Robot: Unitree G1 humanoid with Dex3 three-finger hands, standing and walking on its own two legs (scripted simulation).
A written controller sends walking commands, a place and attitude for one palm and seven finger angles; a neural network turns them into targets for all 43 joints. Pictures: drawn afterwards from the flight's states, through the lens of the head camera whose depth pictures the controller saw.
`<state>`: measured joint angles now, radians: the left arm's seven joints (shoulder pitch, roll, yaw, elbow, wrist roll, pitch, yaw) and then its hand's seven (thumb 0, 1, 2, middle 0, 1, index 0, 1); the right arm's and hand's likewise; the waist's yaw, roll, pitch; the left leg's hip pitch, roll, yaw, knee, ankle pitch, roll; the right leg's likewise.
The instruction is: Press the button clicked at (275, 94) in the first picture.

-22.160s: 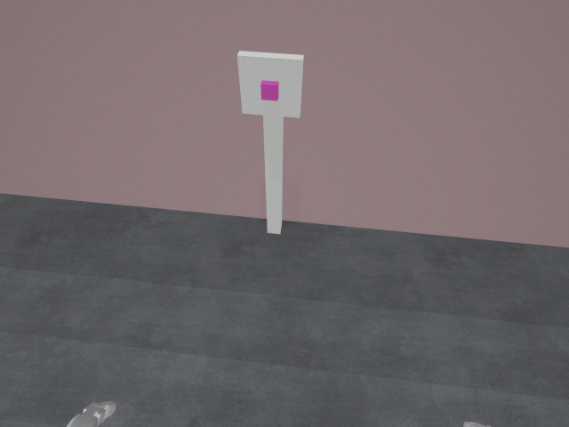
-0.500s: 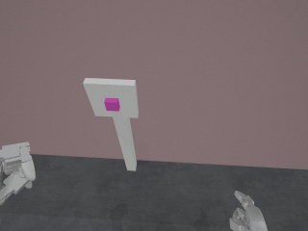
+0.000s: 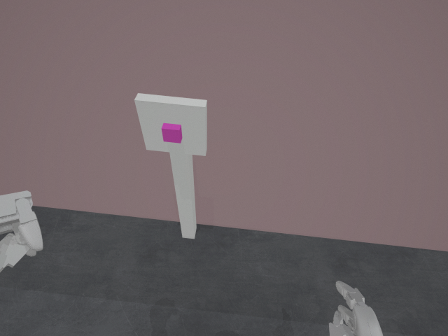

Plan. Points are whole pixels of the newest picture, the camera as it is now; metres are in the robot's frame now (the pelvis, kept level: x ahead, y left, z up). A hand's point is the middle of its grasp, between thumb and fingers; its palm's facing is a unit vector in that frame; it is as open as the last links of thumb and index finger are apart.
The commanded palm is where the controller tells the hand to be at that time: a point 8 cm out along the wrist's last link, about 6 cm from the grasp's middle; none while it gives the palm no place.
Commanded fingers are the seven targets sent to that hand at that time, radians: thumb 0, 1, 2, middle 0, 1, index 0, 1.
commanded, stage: step back with the hand held close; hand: left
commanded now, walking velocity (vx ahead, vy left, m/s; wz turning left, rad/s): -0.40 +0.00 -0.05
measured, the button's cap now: (172, 132) +0.61 +0.17 -0.03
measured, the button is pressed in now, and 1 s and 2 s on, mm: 0 0 0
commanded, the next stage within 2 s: stop stepping back and stand still in 0.52 s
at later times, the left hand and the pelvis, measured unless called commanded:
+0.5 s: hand out of the picture +0.13 +0.24 +0.19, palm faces +0.33 -0.85 -0.42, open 3.1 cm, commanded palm +0.07 +0.28 +0.19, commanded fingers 0.00 0.90 0.90 -1.30 -1.50 -1.30 -1.50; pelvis -0.07 +0.00 +0.01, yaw -4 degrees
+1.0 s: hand out of the picture +0.01 +0.22 +0.16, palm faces +0.37 -0.84 -0.39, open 3.1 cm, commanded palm -0.04 +0.26 +0.19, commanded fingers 0.00 0.90 0.90 -1.30 -1.50 -1.30 -1.50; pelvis -0.19 -0.01 +0.01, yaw -3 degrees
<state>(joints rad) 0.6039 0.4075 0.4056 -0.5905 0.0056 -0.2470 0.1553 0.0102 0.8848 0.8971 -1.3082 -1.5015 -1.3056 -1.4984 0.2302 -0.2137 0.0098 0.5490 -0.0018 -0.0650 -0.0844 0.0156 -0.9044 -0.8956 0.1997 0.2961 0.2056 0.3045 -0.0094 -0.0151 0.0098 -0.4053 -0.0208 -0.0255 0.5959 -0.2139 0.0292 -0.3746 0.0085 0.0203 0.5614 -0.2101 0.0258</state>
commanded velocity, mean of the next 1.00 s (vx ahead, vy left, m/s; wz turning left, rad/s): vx -0.15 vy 0.04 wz -0.02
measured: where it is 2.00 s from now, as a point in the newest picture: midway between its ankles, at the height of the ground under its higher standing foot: outside the picture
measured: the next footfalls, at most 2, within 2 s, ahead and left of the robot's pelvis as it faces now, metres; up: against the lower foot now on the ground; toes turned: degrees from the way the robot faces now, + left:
right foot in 0.62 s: -0.17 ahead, -0.09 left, +0.00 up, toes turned -7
left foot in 0.92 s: -0.18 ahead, +0.13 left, +0.00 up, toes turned +2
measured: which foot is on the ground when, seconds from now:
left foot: down 0.00-0.66, up 0.68-0.90, down 0.92-1.00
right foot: down 0.00-0.24, up 0.26-0.60, down 0.62-1.00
